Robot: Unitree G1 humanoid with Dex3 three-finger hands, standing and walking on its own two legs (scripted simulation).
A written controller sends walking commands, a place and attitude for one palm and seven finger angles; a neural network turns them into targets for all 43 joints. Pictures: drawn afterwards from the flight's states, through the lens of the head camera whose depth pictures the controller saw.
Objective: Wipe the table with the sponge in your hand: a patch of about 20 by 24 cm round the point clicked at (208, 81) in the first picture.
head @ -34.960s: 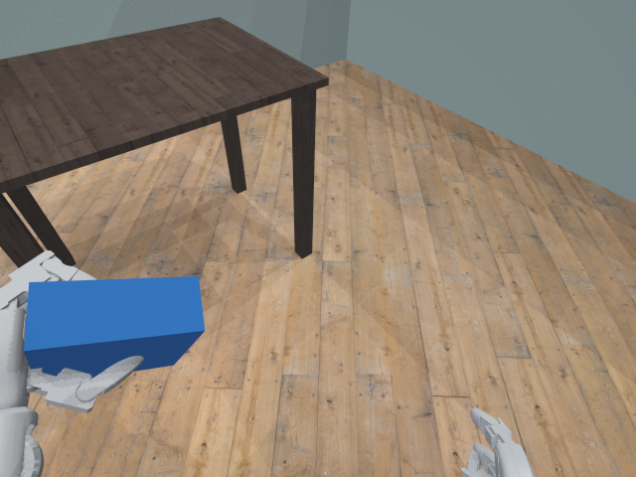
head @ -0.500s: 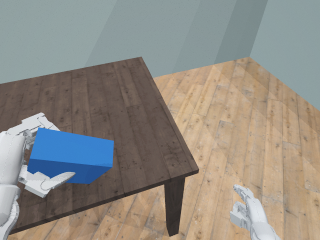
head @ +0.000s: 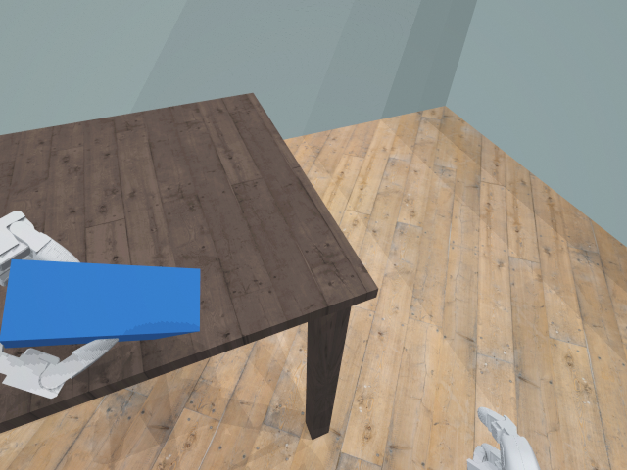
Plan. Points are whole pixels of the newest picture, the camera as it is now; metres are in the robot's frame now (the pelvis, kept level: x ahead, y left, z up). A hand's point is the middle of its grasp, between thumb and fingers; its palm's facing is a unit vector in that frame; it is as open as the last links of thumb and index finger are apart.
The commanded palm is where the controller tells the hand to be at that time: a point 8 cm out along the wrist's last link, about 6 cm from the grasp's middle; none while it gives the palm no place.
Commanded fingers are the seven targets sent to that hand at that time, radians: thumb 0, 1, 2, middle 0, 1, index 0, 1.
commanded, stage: step back with the hand held close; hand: left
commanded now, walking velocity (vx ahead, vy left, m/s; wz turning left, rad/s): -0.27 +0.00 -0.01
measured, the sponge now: (127, 309) +0.23 +0.19 +0.17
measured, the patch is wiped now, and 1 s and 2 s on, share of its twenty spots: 1.00 1.00 1.00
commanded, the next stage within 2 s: stop stepping back and stand still in 0.74 s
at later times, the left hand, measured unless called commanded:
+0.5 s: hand out of the picture +0.12 +0.26 +0.22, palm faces +0.49 -0.80 -0.36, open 9.4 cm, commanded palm +0.08 +0.29 +0.23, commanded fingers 0.00 0.10 1.30 -1.20 -1.60 -1.20 -1.60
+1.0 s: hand out of the picture -0.02 +0.22 +0.22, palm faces +0.27 -0.87 -0.41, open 9.5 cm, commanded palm -0.05 +0.28 +0.23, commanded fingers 0.00 0.10 1.30 -1.20 -1.60 -1.20 -1.60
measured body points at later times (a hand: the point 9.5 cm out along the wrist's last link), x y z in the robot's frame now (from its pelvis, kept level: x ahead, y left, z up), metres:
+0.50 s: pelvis -0.08 +0.01 +0.00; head -0.09 +0.02 +0.45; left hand +0.09 +0.30 +0.24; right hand +0.09 -0.22 -0.08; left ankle +0.05 +0.09 -0.72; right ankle -0.16 -0.12 -0.69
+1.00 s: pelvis -0.24 +0.02 +0.01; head -0.26 +0.03 +0.46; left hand -0.04 +0.27 +0.24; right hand -0.12 -0.24 -0.08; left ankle -0.10 +0.11 -0.69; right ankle -0.24 -0.08 -0.73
